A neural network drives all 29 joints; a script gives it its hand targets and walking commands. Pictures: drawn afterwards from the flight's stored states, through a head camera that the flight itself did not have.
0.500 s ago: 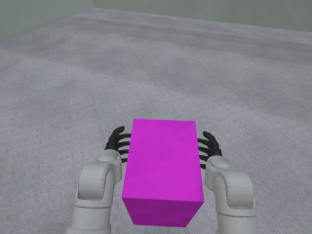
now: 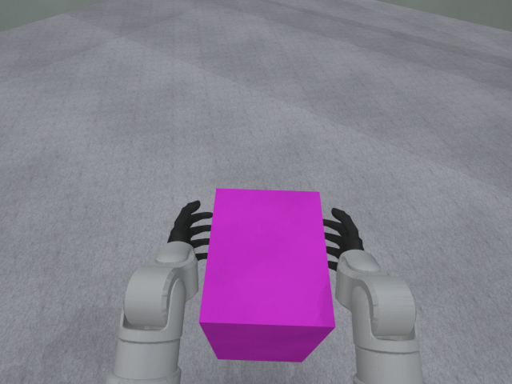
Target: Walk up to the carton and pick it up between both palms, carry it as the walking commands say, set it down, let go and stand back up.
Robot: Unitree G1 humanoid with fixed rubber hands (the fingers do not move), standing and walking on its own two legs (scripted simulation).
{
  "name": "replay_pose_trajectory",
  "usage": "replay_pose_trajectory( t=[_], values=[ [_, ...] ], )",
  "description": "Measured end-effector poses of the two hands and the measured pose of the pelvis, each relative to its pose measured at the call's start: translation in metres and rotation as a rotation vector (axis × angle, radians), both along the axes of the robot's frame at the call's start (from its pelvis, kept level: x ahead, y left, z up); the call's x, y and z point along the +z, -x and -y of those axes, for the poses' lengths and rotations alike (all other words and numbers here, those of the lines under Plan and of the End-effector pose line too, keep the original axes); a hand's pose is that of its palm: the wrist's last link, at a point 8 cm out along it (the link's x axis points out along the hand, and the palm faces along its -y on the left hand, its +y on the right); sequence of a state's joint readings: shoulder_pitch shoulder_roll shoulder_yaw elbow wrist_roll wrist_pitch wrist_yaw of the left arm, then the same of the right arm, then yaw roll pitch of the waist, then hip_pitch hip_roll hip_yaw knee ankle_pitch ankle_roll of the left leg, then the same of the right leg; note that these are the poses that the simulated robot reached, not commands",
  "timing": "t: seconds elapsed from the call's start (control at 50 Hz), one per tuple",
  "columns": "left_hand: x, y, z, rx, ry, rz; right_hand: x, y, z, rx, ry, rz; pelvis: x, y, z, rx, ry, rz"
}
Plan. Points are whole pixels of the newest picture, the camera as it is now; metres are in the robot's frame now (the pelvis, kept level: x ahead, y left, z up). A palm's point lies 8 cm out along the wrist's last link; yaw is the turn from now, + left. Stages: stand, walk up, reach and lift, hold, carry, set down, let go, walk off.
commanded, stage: carry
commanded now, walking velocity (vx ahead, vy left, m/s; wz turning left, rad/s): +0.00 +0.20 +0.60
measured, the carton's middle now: (263, 284) +0.28 +0.00 +0.01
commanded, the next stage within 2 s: none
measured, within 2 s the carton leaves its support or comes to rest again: neither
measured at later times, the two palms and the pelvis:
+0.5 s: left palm (19, 300) +0.21 +0.31 +0.08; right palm (206, 258) +0.28 +0.08 +0.09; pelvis -0.04 +0.12 -0.01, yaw +17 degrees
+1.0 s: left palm out of the picture +0.07 +0.45 +0.11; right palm (58, 302) +0.20 +0.25 +0.10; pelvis -0.10 +0.19 +0.01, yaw +36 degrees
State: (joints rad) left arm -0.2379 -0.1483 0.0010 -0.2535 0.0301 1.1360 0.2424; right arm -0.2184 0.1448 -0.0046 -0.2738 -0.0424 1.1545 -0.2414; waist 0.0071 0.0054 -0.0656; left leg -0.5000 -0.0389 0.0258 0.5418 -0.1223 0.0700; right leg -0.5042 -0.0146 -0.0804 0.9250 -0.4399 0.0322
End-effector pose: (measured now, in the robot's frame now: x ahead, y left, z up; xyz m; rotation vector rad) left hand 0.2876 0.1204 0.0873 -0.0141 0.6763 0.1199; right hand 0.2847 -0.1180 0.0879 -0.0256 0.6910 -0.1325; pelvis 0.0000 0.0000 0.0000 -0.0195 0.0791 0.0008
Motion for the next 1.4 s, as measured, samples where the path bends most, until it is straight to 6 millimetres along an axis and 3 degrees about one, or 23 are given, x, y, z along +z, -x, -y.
replay_pose_trajectory(
  t=[0.08,0.26,0.4,0.48,0.56,0.68,0.8,0.9,1.04,1.12,1.2,1.28,1.4],
  values=[
    [0.008,0.010,-0.012,0.043,-0.033,0.037,-0.001,0.000,-0.012,0.036,-0.040,0.037,-0.004,0.008,-0.003,0.040,-0.009,-0.016],
    [0.021,0.037,-0.057,0.119,-0.066,-0.007,0.005,0.009,-0.058,0.116,-0.073,-0.005,0.016,0.020,-0.029,0.151,-0.094,0.005],
    [0.019,0.053,-0.125,0.197,-0.055,0.036,0.011,0.003,-0.129,0.180,-0.076,0.038,0.008,0.029,-0.075,0.243,-0.089,0.008],
    [-0.001,0.068,-0.180,0.256,-0.015,0.042,0.002,0.005,-0.188,0.240,-0.032,0.042,-0.010,0.034,-0.113,0.281,-0.077,0.007],
    [-0.021,0.098,-0.223,0.353,0.034,-0.024,-0.013,0.014,-0.238,0.343,0.021,-0.026,-0.006,0.045,-0.131,0.315,-0.039,0.000],
    [-0.018,0.134,-0.261,0.459,0.015,-0.013,-0.016,0.028,-0.285,0.443,-0.007,-0.016,-0.003,0.062,-0.147,0.394,-0.027,-0.001],
    [0.001,0.157,-0.279,0.499,-0.059,0.021,-0.012,0.042,-0.307,0.489,-0.073,0.021,-0.007,0.072,-0.159,0.475,-0.029,0.000],
    [0.010,0.186,-0.296,0.535,-0.070,-0.023,-0.004,0.062,-0.329,0.535,-0.076,-0.020,0.008,0.084,-0.171,0.565,-0.065,0.009],
    [0.025,0.236,-0.342,0.627,-0.079,0.017,0.016,0.091,-0.389,0.617,-0.091,0.020,0.013,0.113,-0.202,0.654,-0.101,0.006],
    [0.017,0.274,-0.382,0.672,-0.057,0.036,0.016,0.120,-0.435,0.661,-0.070,0.040,0.002,0.138,-0.232,0.701,-0.083,0.010],
    [-0.007,0.322,-0.419,0.746,0.009,0.021,0.003,0.157,-0.482,0.742,0.007,0.026,-0.008,0.164,-0.256,0.723,-0.060,0.010],
    [-0.019,0.365,-0.437,0.818,0.047,-0.037,-0.008,0.189,-0.513,0.822,0.048,-0.032,-0.002,0.185,-0.266,0.766,-0.026,0.013],
    [-0.008,0.407,-0.458,0.890,-0.001,0.000,-0.007,0.221,-0.544,0.881,-0.015,0.001,-0.002,0.213,-0.279,0.839,-0.027,0.003]
  ],
)
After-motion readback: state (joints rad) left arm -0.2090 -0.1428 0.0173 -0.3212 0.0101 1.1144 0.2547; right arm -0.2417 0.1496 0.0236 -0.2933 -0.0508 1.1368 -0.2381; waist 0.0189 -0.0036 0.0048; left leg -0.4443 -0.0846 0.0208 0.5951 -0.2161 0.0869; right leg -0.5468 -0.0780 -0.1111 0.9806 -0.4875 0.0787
